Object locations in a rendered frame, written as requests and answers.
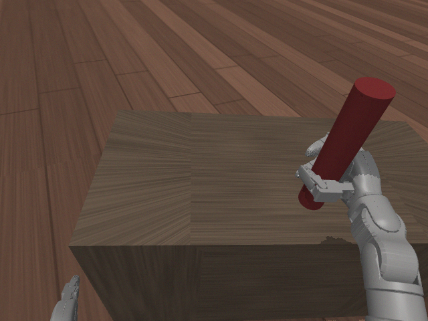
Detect right robot arm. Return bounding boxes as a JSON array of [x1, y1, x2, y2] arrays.
[[347, 195, 428, 321]]

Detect right robot hand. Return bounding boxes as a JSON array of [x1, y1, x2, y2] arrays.
[[295, 132, 382, 208]]

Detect can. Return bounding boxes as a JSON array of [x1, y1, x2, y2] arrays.
[[298, 77, 396, 210]]

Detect left robot hand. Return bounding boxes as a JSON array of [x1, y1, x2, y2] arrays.
[[50, 275, 80, 321]]

